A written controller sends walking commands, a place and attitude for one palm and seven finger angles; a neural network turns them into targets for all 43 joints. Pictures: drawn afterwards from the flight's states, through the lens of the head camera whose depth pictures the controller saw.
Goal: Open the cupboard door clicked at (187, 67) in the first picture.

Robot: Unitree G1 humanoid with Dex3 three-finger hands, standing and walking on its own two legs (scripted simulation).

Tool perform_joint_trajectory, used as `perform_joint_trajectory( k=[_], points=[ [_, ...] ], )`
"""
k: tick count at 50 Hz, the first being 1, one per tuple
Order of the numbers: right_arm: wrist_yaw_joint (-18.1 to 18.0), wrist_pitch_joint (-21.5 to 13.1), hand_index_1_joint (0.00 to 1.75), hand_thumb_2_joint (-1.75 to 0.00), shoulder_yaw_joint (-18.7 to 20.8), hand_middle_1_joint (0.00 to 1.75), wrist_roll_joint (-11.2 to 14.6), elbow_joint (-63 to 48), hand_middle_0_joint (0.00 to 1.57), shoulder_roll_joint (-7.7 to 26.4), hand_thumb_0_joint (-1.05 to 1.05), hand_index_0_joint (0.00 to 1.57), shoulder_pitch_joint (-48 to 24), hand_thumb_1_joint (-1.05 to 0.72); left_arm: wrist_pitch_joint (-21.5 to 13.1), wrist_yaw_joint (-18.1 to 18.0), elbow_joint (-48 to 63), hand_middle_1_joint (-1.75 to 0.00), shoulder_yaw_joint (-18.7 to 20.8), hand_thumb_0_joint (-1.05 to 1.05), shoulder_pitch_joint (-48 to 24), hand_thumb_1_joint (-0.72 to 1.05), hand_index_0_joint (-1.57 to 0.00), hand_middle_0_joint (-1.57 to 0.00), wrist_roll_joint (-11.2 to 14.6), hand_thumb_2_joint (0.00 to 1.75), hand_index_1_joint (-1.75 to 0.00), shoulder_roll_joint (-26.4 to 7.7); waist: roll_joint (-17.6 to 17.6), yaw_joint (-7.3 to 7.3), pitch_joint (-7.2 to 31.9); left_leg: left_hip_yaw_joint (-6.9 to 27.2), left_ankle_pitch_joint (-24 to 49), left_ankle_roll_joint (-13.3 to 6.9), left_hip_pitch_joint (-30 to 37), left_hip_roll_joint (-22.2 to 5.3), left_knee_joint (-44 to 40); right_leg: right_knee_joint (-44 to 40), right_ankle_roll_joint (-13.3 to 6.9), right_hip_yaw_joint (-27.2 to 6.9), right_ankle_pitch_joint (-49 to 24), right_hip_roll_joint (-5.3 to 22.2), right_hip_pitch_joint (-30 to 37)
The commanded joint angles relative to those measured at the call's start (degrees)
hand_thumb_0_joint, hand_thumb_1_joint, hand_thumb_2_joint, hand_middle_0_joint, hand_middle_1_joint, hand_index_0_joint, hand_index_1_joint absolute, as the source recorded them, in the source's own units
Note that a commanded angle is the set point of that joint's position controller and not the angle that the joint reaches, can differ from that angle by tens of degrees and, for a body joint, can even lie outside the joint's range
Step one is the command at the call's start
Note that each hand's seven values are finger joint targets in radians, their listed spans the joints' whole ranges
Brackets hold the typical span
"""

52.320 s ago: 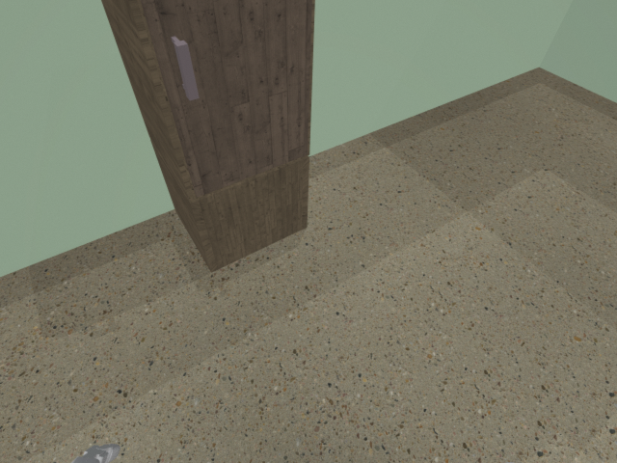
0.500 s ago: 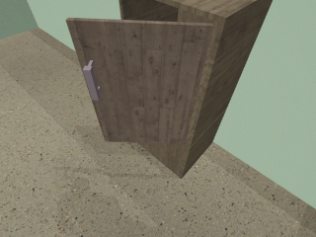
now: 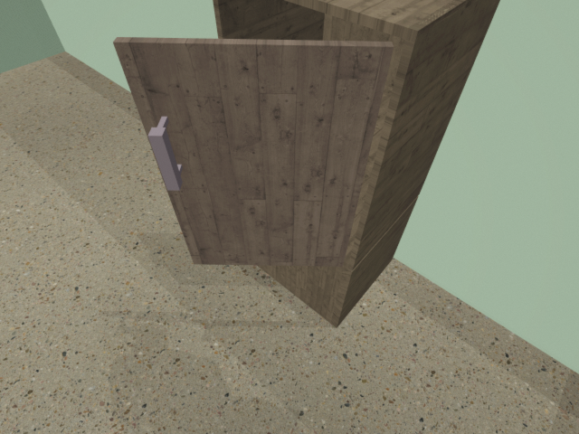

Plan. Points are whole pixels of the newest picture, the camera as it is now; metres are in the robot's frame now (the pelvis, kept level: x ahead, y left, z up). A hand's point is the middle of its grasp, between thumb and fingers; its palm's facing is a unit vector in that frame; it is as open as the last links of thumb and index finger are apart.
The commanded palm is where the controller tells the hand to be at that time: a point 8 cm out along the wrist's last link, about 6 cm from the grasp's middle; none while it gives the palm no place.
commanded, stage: come to a stop and stand still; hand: left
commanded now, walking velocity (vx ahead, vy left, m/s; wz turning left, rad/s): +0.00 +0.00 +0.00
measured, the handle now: (169, 153) +0.55 +0.24 +0.07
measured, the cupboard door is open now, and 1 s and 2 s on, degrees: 40 40 40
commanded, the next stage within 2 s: look again from close up in 0.60 s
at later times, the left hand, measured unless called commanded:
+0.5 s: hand out of the picture -0.05 +0.19 -0.17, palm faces +0.03 -0.99 -0.17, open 7.4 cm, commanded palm none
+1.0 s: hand out of the picture -0.06 +0.18 -0.18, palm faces +0.03 -0.99 -0.13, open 7.4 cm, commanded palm none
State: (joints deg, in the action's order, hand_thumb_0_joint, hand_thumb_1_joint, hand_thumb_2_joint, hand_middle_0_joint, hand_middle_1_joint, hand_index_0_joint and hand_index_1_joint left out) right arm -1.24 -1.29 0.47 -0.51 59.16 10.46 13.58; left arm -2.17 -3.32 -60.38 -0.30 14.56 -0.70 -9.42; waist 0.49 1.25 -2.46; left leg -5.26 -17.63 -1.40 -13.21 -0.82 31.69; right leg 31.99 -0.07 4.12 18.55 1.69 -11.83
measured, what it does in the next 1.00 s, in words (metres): stands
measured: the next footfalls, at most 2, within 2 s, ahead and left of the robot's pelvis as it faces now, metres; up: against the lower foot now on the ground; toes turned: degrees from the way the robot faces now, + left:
right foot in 1.96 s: +0.09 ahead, -0.07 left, +0.00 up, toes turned +3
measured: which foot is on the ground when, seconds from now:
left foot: down 0.00-1.00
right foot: down 0.00-1.00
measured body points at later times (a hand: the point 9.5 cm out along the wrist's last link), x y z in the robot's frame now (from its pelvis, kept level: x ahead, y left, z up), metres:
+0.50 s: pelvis -0.03 +0.02 +0.01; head -0.03 +0.03 +0.46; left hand -0.05 +0.24 -0.16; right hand -0.04 -0.21 -0.14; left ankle -0.01 +0.10 -0.73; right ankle -0.02 -0.12 -0.73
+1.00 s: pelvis -0.04 +0.03 +0.01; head -0.04 +0.05 +0.46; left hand -0.06 +0.23 -0.16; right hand -0.05 -0.19 -0.14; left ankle -0.01 +0.10 -0.73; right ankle -0.02 -0.12 -0.73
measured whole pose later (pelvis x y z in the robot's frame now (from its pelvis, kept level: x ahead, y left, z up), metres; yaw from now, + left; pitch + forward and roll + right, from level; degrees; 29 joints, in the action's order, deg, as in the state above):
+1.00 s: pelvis -0.04 +0.03 +0.01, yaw +0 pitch -2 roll +0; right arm -1.0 -1.1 0.0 -0.4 64.7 6.9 17.2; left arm -0.7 -2.4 -63.0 -0.7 19.6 -0.9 -7.5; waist -2.2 -0.1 -1.1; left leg -6.1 -10.9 -3.9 -12.3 1.3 24.6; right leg 24.5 1.9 3.5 11.8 3.3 -10.7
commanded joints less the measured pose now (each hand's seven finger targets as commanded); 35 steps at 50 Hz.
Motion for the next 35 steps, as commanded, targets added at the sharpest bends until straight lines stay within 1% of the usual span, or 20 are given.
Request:
perform_joint_trajectory(
  k=[1, 2, 3, 4, 5, 7, 8, 9, 13, 14, 17, 18, 19, 21, 23, 27, 30, 31, 33, 35],
  points=[
    [-0.3, 0.3, 0.30, -0.90, 0.5, 0.30, -0.2, -2.7, 0.20, 4.3, 0.00, 0.20, 2.9, -0.90, 0.3, 0.0, 2.8, -0.30, 0.6, 0.00, 4.0, 0.90, -0.20, -0.20, -0.1, 0.90, -0.30, -6.5, -0.8, -0.77, 0.8, 5.0, 18.7, 0.0, 1.3, -5.2, -4.3, -4.2, -2.6, -5.7, -27.1, 6.4, 1.2],
    [-0.2, 0.4, 0.30, -0.90, 0.5, 0.30, -0.3, -2.8, 0.20, 4.3, 0.00, 0.20, 2.4, -0.90, 0.6, 0.2, 3.1, -0.30, 0.5, 0.00, 3.7, 0.90, -0.20, -0.20, -0.1, 0.90, -0.30, -6.5, -0.7, -0.85, -0.3, 5.5, 15.8, -0.1, 0.7, -5.1, -5.6, -5.6, -2.5, -5.8, -21.0, 5.9, 0.2],
    [0.0, 0.4, 0.30, -0.90, 0.5, 0.30, -0.3, -2.9, 0.20, 4.6, 0.00, 0.20, 2.1, -0.90, 0.8, 0.4, 3.3, -0.30, 0.5, 0.00, 3.2, 0.90, -0.20, -0.20, -0.1, 0.90, -0.30, -6.5, -1.5, -0.83, -1.0, 5.8, 12.9, -0.2, 0.2, -5.2, -6.7, -6.7, -2.4, -6.0, -15.7, 5.4, -0.3],
    [0.1, 0.3, 0.30, -0.90, 0.5, 0.30, -0.4, -2.7, 0.20, 4.5, 0.00, 0.20, 2.0, -0.90, 0.9, 0.5, 3.3, -0.30, 0.4, 0.00, 3.2, 0.90, -0.20, -0.20, -0.2, 0.90, -0.30, -6.4, -0.9, -1.04, -1.2, 6.0, 12.5, -0.4, 0.4, -5.3, -7.4, -7.5, -2.3, -5.8, -13.3, 5.1, -0.5],
    [0.2, 0.4, 0.30, -0.90, 0.5, 0.30, -0.3, -2.7, 0.20, 4.8, 0.00, 0.20, 1.7, -0.90, 1.0, 0.6, 3.5, -0.30, 0.4, 0.00, 3.2, 0.90, -0.20, -0.20, -0.1, 0.90, -0.30, -6.5, -1.0, -1.02, -1.4, 6.2, 9.5, -0.5, 0.0, -5.2, -8.2, -8.5, -2.1, -6.1, -9.3, 4.9, -0.8],
    [0.4, 0.6, 0.30, -0.90, 0.6, 0.30, -0.4, -2.7, 0.20, 4.9, 0.00, 0.20, 1.8, -0.90, 1.3, 0.8, 3.9, -0.30, 0.5, 0.00, 2.6, 0.90, -0.20, -0.20, -0.2, 0.90, -0.30, -6.8, -0.6, -0.77, -3.3, 6.7, 2.2, -0.4, -1.5, -4.7, -10.3, -10.6, -2.2, -6.7, -1.0, 4.6, -2.7],
    [0.5, 0.6, 0.30, -0.90, 0.6, 0.30, -0.5, -2.6, 0.20, 5.1, 0.00, 0.20, 1.9, -0.90, 1.3, 0.9, 4.1, -0.30, 0.5, 0.00, 2.6, 0.90, -0.20, -0.20, -0.2, 0.90, -0.30, -6.8, -1.0, -0.76, -3.8, 6.8, -0.2, -0.4, -2.1, -4.6, -11.2, -11.2, -2.1, -6.7, 1.0, 4.5, -3.3],
    [0.5, 0.6, 0.30, -0.90, 0.7, 0.30, -0.5, -2.5, 0.20, 4.9, 0.00, 0.20, 2.2, -0.90, 1.3, 0.9, 4.3, -0.30, 0.5, 0.00, 2.9, 0.90, -0.20, -0.20, -0.3, 0.90, -0.30, -6.8, -0.4, -0.84, -4.2, 7.1, -0.5, -0.5, -2.2, -4.8, -12.0, -11.5, -2.1, -6.4, 0.3, 4.3, -3.3],
    [0.6, 0.4, 0.30, -0.90, 0.5, 0.30, -0.5, -2.1, 0.20, 5.3, 0.00, 0.20, 3.0, -0.90, 1.3, 1.1, 4.0, -0.30, 0.5, 0.00, 4.2, 0.90, -0.20, -0.20, -0.2, 0.90, -0.30, -6.6, -0.1, -1.03, -2.5, 7.8, -3.1, -0.5, -2.8, -4.8, -13.5, -11.8, -1.9, -6.2, 1.1, 4.4, -2.3],
    [0.5, 0.3, 0.30, -0.90, 0.5, 0.30, -0.5, -1.9, 0.20, 5.2, 0.00, 0.20, 3.3, -0.90, 1.3, 1.1, 3.9, -0.30, 0.5, 0.00, 4.5, 0.90, -0.20, -0.20, -0.3, 0.90, -0.30, -6.5, 0.1, -1.01, -2.5, 8.0, -3.0, -0.7, -2.9, -5.1, -14.1, -11.8, -1.8, -5.6, 0.0, 4.2, -1.9],
    [0.5, 0.0, 0.30, -0.90, 0.3, 0.30, -0.4, -1.2, 0.20, 5.5, 0.00, 0.20, 4.0, -0.90, 1.2, 1.2, 3.1, -0.30, 0.4, 0.00, 5.6, 0.90, -0.20, -0.20, -0.2, 0.90, -0.30, -6.0, 0.5, -1.26, -1.5, 8.6, -3.2, -0.8, -3.5, -5.4, -15.0, -11.2, -1.7, -5.3, -1.8, 4.4, -0.5],
    [0.5, -0.1, 0.30, -0.90, 0.3, 0.30, -0.3, -0.8, 0.20, 5.4, 0.00, 0.20, 4.1, -0.90, 1.1, 1.2, 2.8, -0.30, 0.3, 0.00, 6.1, 0.90, -0.20, -0.20, -0.2, 0.90, -0.30, -5.8, 0.7, -1.36, -1.4, 8.6, -2.7, -0.8, -3.5, -5.3, -15.0, -11.1, -1.7, -5.2, -2.7, 4.4, -0.1],
    [0.4, -0.2, 0.30, -0.90, 0.3, 0.30, -0.2, -0.5, 0.20, 5.1, 0.00, 0.20, 4.5, -0.90, 1.1, 1.2, 2.6, -0.30, 0.3, 0.00, 6.3, 0.90, -0.20, -0.20, -0.3, 0.90, -0.30, -5.8, 0.0, -1.44, -1.5, 8.7, -1.7, -0.9, -3.5, -5.4, -15.0, -11.1, -1.6, -4.9, -3.7, 4.4, 0.4],
    [0.4, -0.3, 0.30, -0.90, 0.2, 0.30, -0.2, 0.3, 0.20, 5.0, 0.00, 0.20, 4.8, -0.90, 1.0, 1.1, 1.8, -0.30, 0.2, 0.00, 6.9, 0.90, -0.20, -0.20, -0.2, 0.90, -0.30, -5.3, 0.5, -1.51, -1.4, 8.6, -1.4, -0.8, -3.5, -5.4, -15.1, -11.0, -1.6, -4.9, -4.3, 4.6, 0.5],
    [0.3, -0.4, 0.30, -0.90, 0.1, 0.30, 0.0, 1.0, 0.20, 4.6, 0.00, 0.20, 5.4, -0.90, 0.9, 1.1, 1.0, -0.30, 0.0, 0.00, 7.7, 0.90, -0.20, -0.20, -0.1, 0.90, -0.30, -4.9, -0.6, -1.43, -0.9, 8.3, 0.5, -0.8, -2.4, -5.3, -14.7, -11.4, -1.6, -5.0, -5.1, 4.9, 0.5],
    [0.2, -0.4, 0.30, -0.90, 0.1, 0.30, 0.1, 2.3, 0.20, 4.2, 0.00, 0.20, 6.3, -0.90, 1.0, 1.0, -0.2, -0.30, 0.0, 0.00, 8.6, 0.90, -0.20, -0.20, -0.2, 0.90, -0.30, -4.2, 0.3, -1.38, -1.7, 8.3, -0.2, -0.8, -2.4, -5.6, -15.3, -11.3, -1.4, -4.7, -5.5, 4.7, 0.4],
    [0.1, -0.4, 0.30, -0.90, 0.1, 0.30, 0.2, 3.0, 0.20, 3.6, 0.00, 0.20, 6.5, -0.90, 0.9, 0.9, -0.9, -0.30, -0.1, 0.00, 9.4, 0.90, -0.20, -0.20, -0.2, 0.90, -0.30, -3.8, 0.2, -1.51, -2.2, 8.3, -0.2, -0.9, -2.8, -5.5, -15.4, -11.5, -1.3, -4.7, -5.7, 4.8, 0.4],
    [0.1, -0.4, 0.30, -0.90, 0.1, 0.30, 0.1, 3.2, 0.20, 3.5, 0.00, 0.20, 6.7, -0.90, 0.9, 0.9, -1.1, -0.30, -0.1, 0.00, 9.6, 0.90, -0.20, -0.20, -0.2, 0.90, -0.30, -3.6, -0.2, -1.43, -1.6, 8.2, 0.3, -0.8, -2.1, -5.5, -15.3, -11.3, -1.3, -4.6, -6.0, 4.8, 0.4],
    [0.0, -0.4, 0.30, -0.90, 0.1, 0.30, 0.2, 3.6, 0.20, 3.2, 0.00, 0.20, 6.9, -0.90, 0.9, 0.8, -1.4, -0.30, -0.2, 0.00, 9.7, 0.90, -0.20, -0.20, -0.2, 0.90, -0.30, -3.3, 0.1, -1.35, -2.0, 8.2, 0.2, -0.8, -2.2, -5.5, -15.3, -11.4, -1.3, -4.7, -5.8, 4.8, 0.2],
    [0.0, -0.4, 0.30, -0.90, 0.2, 0.30, 0.2, 3.7, 0.20, 2.9, 0.00, 0.20, 6.9, -0.90, 0.9, 0.8, -1.7, -0.30, -0.1, 0.00, 10.0, 0.90, -0.20, -0.20, -0.2, 0.90, -0.30, -3.0, -0.9, -1.44, -2.4, 8.1, 0.6, -0.9, -2.2, -5.6, -15.3, -11.5, -1.2, -4.5, -6.0, 4.9, 0.0]
  ],
)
